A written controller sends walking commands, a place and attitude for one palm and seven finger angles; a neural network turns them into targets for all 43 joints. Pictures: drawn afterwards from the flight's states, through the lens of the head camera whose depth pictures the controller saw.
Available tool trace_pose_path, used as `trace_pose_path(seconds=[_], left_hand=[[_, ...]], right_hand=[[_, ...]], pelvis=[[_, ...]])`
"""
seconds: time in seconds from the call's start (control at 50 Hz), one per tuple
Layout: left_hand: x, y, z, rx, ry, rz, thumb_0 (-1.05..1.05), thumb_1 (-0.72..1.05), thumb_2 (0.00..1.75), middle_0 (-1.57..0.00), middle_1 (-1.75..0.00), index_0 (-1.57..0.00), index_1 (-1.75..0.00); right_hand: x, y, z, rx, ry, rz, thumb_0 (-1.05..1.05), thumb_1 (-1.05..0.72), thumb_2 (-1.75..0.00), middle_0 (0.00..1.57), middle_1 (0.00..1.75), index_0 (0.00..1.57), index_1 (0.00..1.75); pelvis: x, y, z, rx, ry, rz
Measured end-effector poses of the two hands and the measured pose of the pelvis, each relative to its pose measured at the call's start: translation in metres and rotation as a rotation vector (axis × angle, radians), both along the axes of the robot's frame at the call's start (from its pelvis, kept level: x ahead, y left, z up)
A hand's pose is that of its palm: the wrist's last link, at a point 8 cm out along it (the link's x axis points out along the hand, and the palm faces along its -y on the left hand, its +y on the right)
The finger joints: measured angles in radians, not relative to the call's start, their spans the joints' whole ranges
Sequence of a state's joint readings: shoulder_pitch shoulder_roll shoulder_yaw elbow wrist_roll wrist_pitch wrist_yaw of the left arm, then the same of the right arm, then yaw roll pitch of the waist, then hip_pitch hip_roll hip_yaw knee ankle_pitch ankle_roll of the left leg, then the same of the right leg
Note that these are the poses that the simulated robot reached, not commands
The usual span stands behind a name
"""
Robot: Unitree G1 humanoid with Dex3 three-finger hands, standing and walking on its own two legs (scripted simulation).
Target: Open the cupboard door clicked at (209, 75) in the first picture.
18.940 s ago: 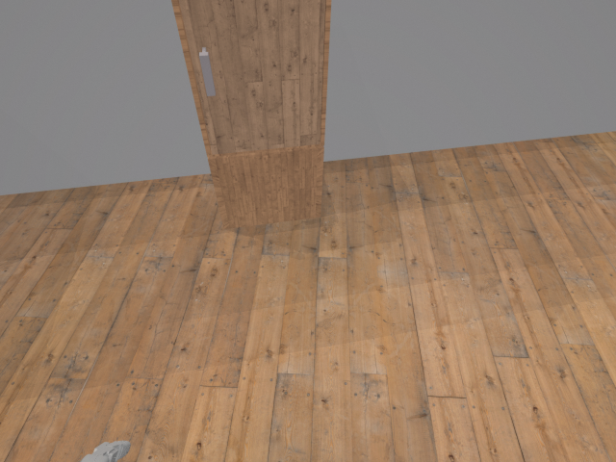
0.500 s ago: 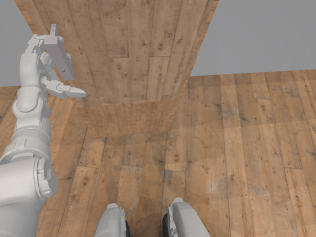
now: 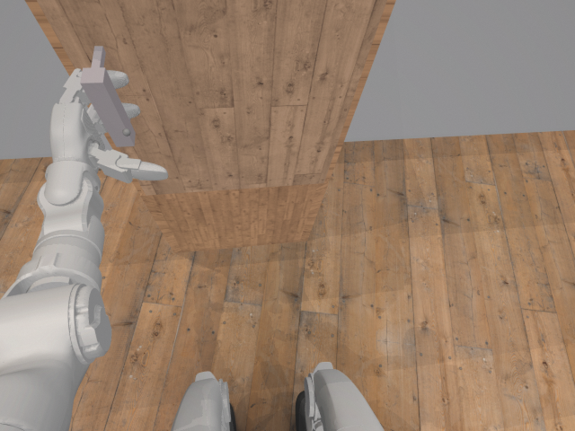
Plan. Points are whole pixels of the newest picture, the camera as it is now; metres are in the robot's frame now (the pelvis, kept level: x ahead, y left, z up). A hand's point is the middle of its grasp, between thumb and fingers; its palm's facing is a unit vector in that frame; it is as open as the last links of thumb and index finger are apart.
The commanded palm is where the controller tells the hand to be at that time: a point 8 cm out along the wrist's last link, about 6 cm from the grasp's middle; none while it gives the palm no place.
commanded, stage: slide the fingers in behind the handle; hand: left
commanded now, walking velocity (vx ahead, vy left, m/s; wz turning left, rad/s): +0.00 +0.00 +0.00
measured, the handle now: (112, 98) +0.56 +0.20 +0.06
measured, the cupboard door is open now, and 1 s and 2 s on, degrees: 0 0 43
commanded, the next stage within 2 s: close the thumb around the handle in 0.10 s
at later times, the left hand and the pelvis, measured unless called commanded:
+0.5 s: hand (127, 127) +0.51 +0.18 +0.06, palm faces +0.04 -1.00 -0.02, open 11.4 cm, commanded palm +0.49 +0.22 +0.06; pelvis +0.00 +0.00 +0.00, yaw +0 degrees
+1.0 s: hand (128, 128) +0.52 +0.18 +0.06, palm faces +0.04 -1.00 +0.00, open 5.9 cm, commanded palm +0.49 +0.22 +0.06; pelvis +0.00 +0.01 +0.00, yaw -1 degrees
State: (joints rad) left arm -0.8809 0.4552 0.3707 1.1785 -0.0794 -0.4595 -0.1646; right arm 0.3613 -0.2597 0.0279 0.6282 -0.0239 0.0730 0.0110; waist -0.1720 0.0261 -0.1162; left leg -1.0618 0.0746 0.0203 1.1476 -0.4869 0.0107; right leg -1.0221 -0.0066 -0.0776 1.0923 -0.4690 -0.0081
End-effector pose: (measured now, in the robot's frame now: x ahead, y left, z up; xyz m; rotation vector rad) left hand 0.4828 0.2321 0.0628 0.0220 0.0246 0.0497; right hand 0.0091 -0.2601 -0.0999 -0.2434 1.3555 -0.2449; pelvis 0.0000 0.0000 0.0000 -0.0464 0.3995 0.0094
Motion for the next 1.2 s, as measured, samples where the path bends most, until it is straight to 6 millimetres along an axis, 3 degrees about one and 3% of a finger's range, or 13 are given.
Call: trace_pose_path(seconds=[0.26, 0.36, 0.8, 1.2], left_hand=[[0.005, -0.002, 0.000, 0.004, -0.009, 0.003, -0.01, -0.49, 0.30, -0.30, -1.20, -0.29, -1.20], [0.005, -0.001, 0.000, -0.002, 0.003, -0.001, -0.01, -0.39, 0.34, -0.30, -1.21, -0.30, -1.21], [0.010, 0.002, -0.004, -0.005, -0.008, -0.017, 0.00, 0.66, 0.80, -0.38, -1.32, -0.39, -1.33], [0.000, -0.004, -0.004, -0.017, -0.005, 0.010, 0.01, 0.70, 0.80, -0.33, -1.35, -0.34, -1.35]], right_hand=[[-0.004, -0.001, -0.003, 0.000, 0.018, -0.002, 0.01, -0.90, -0.90, 0.20, 0.30, 0.20, 0.30], [-0.004, 0.003, -0.002, 0.006, 0.017, -0.009, 0.01, -0.90, -0.90, 0.20, 0.30, 0.20, 0.30], [-0.004, 0.010, 0.001, -0.003, 0.020, -0.012, 0.01, -0.90, -0.90, 0.20, 0.30, 0.20, 0.30], [-0.003, 0.013, 0.003, 0.019, 0.010, -0.032, 0.01, -0.90, -0.90, 0.20, 0.30, 0.20, 0.30]], pelvis=[[0.000, 0.000, -0.002, -0.001, 0.014, -0.001], [0.002, 0.000, -0.001, -0.001, 0.009, -0.003], [0.004, 0.008, -0.001, -0.008, 0.016, -0.006], [0.008, 0.009, 0.004, -0.002, 0.002, -0.020]])
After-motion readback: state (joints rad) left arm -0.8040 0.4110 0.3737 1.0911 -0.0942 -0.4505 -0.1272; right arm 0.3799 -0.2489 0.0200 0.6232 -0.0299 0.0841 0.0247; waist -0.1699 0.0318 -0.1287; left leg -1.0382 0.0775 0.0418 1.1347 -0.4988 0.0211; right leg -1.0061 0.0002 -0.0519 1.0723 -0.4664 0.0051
